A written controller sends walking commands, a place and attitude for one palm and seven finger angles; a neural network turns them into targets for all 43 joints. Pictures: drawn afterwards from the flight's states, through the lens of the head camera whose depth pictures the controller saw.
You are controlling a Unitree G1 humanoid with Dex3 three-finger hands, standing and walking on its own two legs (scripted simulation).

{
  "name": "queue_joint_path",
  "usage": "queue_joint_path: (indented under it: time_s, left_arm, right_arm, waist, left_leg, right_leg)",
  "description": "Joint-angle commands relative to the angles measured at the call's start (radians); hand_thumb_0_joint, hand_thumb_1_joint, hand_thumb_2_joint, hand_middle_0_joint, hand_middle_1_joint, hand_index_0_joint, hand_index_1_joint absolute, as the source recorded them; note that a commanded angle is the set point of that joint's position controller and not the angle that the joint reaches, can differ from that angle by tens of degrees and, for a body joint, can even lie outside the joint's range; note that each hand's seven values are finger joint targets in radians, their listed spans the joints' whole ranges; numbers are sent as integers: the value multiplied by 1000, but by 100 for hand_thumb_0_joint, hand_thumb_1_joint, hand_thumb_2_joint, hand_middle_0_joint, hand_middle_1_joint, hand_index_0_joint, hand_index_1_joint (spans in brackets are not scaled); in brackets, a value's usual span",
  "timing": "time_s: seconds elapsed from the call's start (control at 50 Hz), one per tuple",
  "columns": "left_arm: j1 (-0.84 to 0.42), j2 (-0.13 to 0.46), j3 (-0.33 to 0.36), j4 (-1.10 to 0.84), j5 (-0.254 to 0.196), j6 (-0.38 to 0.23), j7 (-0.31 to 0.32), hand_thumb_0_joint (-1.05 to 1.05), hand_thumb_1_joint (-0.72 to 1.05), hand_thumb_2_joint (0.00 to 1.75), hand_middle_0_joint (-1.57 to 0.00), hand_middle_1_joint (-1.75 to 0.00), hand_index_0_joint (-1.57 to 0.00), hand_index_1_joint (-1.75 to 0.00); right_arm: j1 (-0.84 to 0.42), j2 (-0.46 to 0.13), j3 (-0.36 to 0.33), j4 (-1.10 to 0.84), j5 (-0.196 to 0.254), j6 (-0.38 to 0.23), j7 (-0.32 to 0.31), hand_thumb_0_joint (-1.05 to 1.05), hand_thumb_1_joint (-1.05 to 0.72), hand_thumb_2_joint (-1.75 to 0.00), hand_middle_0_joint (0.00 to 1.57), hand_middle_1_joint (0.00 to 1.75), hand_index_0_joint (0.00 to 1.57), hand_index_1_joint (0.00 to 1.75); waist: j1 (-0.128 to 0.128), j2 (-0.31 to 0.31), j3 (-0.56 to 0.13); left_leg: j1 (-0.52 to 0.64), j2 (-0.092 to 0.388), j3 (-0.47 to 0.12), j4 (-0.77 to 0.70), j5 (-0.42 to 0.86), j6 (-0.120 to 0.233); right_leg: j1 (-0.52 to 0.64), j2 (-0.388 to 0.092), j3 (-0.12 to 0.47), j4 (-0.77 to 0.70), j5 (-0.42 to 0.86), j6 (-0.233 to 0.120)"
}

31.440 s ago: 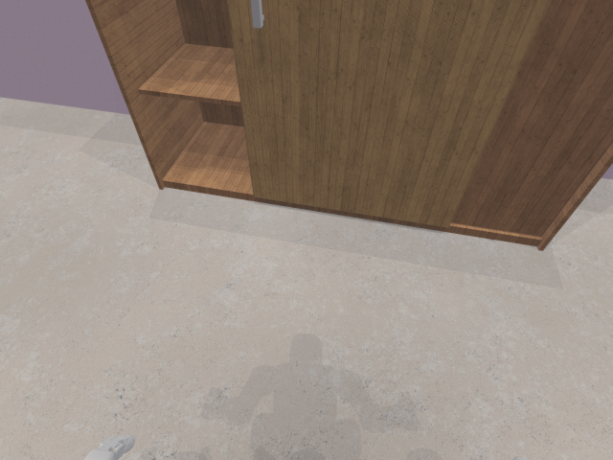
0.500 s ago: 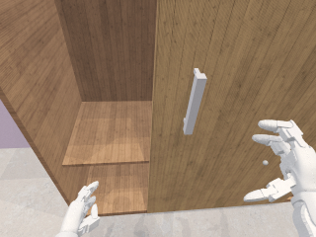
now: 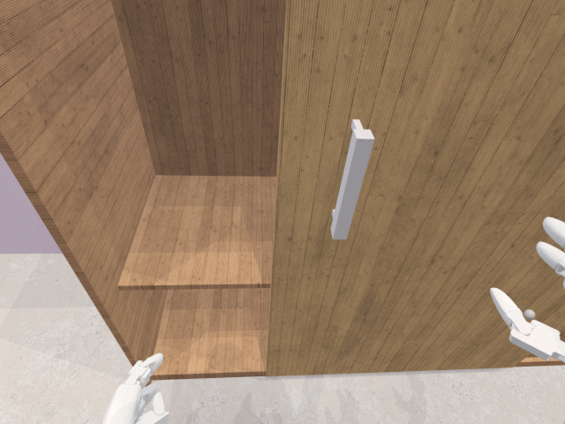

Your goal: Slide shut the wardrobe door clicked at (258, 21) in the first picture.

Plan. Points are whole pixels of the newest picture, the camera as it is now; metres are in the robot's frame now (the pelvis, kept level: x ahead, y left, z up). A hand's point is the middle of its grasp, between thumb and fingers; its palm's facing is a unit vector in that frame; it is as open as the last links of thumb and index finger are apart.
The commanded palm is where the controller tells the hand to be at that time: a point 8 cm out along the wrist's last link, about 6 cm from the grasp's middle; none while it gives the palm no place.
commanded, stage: draw the hand back to the body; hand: right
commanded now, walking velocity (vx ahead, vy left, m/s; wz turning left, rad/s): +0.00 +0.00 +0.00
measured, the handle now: (347, 182) +0.44 -0.09 +0.14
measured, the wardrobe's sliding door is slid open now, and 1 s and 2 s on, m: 0.38 0.38 0.38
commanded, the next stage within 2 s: step back with the hand held close in 0.50 s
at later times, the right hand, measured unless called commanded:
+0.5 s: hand (534, 311) +0.20 -0.26 +0.17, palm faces +0.45 +0.80 -0.40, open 7.5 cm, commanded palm +0.15 -0.30 +0.18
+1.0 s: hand (530, 318) +0.20 -0.26 +0.15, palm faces +0.28 +0.82 -0.49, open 7.4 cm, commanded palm +0.14 -0.31 +0.18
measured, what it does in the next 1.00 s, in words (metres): stands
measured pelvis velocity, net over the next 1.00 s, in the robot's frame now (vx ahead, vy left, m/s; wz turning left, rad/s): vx -0.02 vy -0.02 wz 0.08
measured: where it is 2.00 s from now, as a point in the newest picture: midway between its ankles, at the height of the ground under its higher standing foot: outside the picture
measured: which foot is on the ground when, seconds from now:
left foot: down 0.00-1.00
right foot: down 0.00-1.00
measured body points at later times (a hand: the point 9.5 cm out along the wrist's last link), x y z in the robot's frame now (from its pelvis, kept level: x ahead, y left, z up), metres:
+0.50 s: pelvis +0.01 +0.00 +0.00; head +0.00 +0.01 +0.45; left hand +0.19 +0.22 -0.08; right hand +0.17 -0.30 +0.19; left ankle +0.06 +0.18 -0.74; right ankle -0.05 -0.14 -0.74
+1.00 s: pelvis -0.02 -0.02 +0.00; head -0.02 -0.03 +0.45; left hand +0.12 +0.23 -0.08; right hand +0.18 -0.30 +0.18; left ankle +0.06 +0.18 -0.73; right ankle -0.05 -0.14 -0.74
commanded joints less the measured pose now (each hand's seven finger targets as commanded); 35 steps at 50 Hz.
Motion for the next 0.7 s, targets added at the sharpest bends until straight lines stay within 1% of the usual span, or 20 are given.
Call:
queue_joint_path:
  time_s: [0.0, 0.02, 0.04, 0.1, 0.16, 0.18, 0.24, 0.26, 0.32, 0.34, 0.38, 0.46, 0.52, 0.54, 0.56, 0.58, 0.6, 0.62, 0.64, 0.68]
  left_arm:
    - [-130, 120, 47, -168, -4, -66, 11, 0, 90, 90, -20, -30, -20, -30]
    - [-126, 119, 47, -168, -2, -69, 11, 0, 90, 90, -20, -30, -20, -30]
    - [-123, 118, 47, -166, -3, -72, 12, 0, 90, 90, -20, -30, -20, -30]
    - [-118, 119, 48, -165, 0, -78, 14, 0, 90, 90, -20, -30, -20, -30]
    - [-113, 123, 48, -156, -2, -76, 16, 0, 90, 90, -20, -30, -20, -30]
    - [-112, 124, 49, -156, -2, -76, 17, 0, 90, 90, -20, -30, -20, -30]
    - [-110, 126, 49, -154, -4, -75, 20, 0, 90, 90, -20, -30, -20, -30]
    - [-113, 127, 48, -152, -2, -73, 19, 0, 90, 90, -20, -30, -20, -30]
    - [-115, 124, 51, -157, 3, -73, 18, 0, 90, 90, -20, -30, -20, -30]
    - [-115, 123, 49, -159, 3, -71, 16, 0, 90, 90, -20, -30, -20, -30]
    - [-118, 117, 49, -160, 6, -71, 14, 0, 90, 90, -20, -30, -20, -30]
    - [-119, 113, 49, -161, 5, -69, 12, 0, 90, 90, -20, -30, -20, -30]
    - [-118, 113, 50, -162, 1, -62, 13, 0, 90, 90, -20, -30, -20, -30]
    - [-120, 113, 50, -161, -3, -58, 15, 0, 90, 90, -20, -30, -20, -30]
    - [-117, 113, 50, -160, -2, -55, 15, 0, 90, 90, -20, -30, -20, -30]
    - [-119, 114, 49, -159, -4, -52, 16, 0, 90, 90, -20, -30, -20, -30]
    - [-119, 119, 50, -160, -4, -50, 17, 0, 90, 90, -20, -30, -20, -30]
    - [-78, 131, 42, -197, -19, -28, 20, 0, 90, 90, -20, -30, -20, -30]
    - [-73, 114, 35, -179, -16, -13, 25, 0, 90, 90, -20, -30, -20, -30]
    - [-98, 113, 37, -178, -12, 4, 23, 0, 90, 90, -20, -30, -20, -30]
  right_arm:
    - [-79, -190, -139, -251, 6, -60, -16, 0, -72, -81, 21, 41, 21, 41]
    - [-75, -199, -151, -265, 6, -60, -19, 0, -75, -83, 21, 38, 21, 38]
    - [-72, -213, -162, -271, 6, -60, -21, 0, -79, -85, 20, 36, 20, 36]
    - [-60, -210, -175, -284, 7, -58, -26, 0, -90, -90, 20, 30, 20, 30]
    - [-84, -170, -133, -249, 9, -46, -21, 0, -90, -90, 20, 30, 20, 30]
    - [-97, -164, -123, -252, 8, -45, -21, 0, -90, -90, 20, 30, 20, 30]
    - [-95, -167, -123, -228, 7, -37, -22, 0, -90, -90, 20, 30, 20, 30]
    - [-99, -163, -122, -229, 9, -35, -22, 0, -90, -90, 20, 30, 20, 30]
    - [-75, -186, -150, -258, 5, -35, -24, 0, -90, -90, 20, 30, 20, 30]
    - [-68, -196, -156, -265, 4, -32, -24, 0, -90, -90, 20, 30, 20, 30]
    - [-51, -192, -161, -285, 5, -33, -25, 0, -90, -90, 20, 30, 20, 30]
    - [-39, -198, -169, -303, 4, -28, -26, 0, -90, -90, 20, 30, 20, 30]
    - [-31, -186, -169, -268, 5, -22, -25, 0, -90, -90, 20, 30, 20, 30]
    - [-27, -182, -163, -249, 6, -17, -23, 0, -90, -90, 20, 30, 20, 30]
    - [-31, -177, -162, -245, 8, -18, -23, 0, -90, -90, 20, 30, 20, 30]
    - [-33, -172, -160, -229, 9, -16, -23, 0, -90, -90, 20, 30, 20, 30]
    - [-88, -195, -175, -249, 10, -19, -25, 0, -90, -90, 20, 30, 20, 30]
    - [-270, -352, -333, -349, 7, -90, -30, 0, -90, -90, 20, 30, 20, 30]
    - [-275, -347, -325, -295, 5, -112, -24, 0, -90, -90, 20, 30, 20, 30]
    - [-138, -233, -239, -211, -2, -97, -9, 0, -90, -90, 20, 30, 20, 30]
  waist:
    - [-24, -33, -52]
    - [-25, -41, -67]
    - [-24, -48, -59]
    - [-22, -42, -57]
    - [-5, -17, -24]
    - [-4, -22, -18]
    - [-4, 7, -12]
    - [-6, -11, -20]
    - [-16, 9, -87]
    - [-19, -12, -86]
    - [-22, -24, -106]
    - [-21, -45, -92]
    - [-19, -12, -66]
    - [-16, -10, -39]
    - [-14, -10, -38]
    - [-14, 10, -29]
    - [-12, 5, -33]
    - [21, 3, -8]
    - [30, 33, -9]
    - [32, 99, -37]
  left_leg:
    - [133, -81, 77, -32, 57, 77]
    - [141, -81, 79, -30, 71, 77]
    - [141, -83, 77, -32, 71, 76]
    - [139, -83, 82, -24, 99, 78]
    - [112, -83, 80, -31, 89, 75]
    - [105, -83, 82, -32, 83, 74]
    - [109, -84, 82, -35, 85, 74]
    - [113, -82, 79, -33, 79, 75]
    - [149, -80, 78, -26, 140, 74]
    - [157, -82, 75, -25, 151, 74]
    - [170, -78, 79, -18, 182, 75]
    - [165, -80, 81, -17, 195, 77]
    - [152, -81, 85, -22, 186, 76]
    - [144, -83, 81, -29, 174, 76]
    - [141, -81, 82, -30, 164, 76]
    - [135, -82, 82, -33, 151, 76]
    - [136, -82, 82, -34, 135, 75]
    - [35, -35, -55, -77, 298, 83]
    - [45, -14, -54, -73, 290, 85]
    - [34, -9, -69, -65, 351, 85]
  right_leg:
    - [-157, 45, -24, -125, 219, -54]
    - [-149, 45, -27, -123, 231, -54]
    - [-149, 46, -29, -120, 229, -51]
    - [-144, 44, -29, -115, 258, -50]
    - [-141, 41, -37, -114, 250, -50]
    - [-138, 40, -40, -116, 244, -50]
    - [-138, 40, -39, -115, 247, -52]
    - [-139, 42, -37, -118, 241, -52]
    - [-112, 44, -38, -104, 296, -57]
    - [-113, 45, -40, -102, 304, -53]
    - [-108, 46, -40, -98, 335, -52]
    - [-109, 43, -41, -95, 353, -47]
    - [-119, 40, -46, -99, 341, -49]
    - [-125, 39, -48, -101, 327, -48]
    - [-127, 39, -51, -103, 313, -49]
    - [-132, 38, -51, -105, 300, -51]
    - [-130, 38, -49, -110, 286, -51]
    - [-148, 27, -97, -86, 157, -67]
    - [-172, 38, -72, -88, 100, -65]
    - [-141, 40, -75, -79, 124, -71]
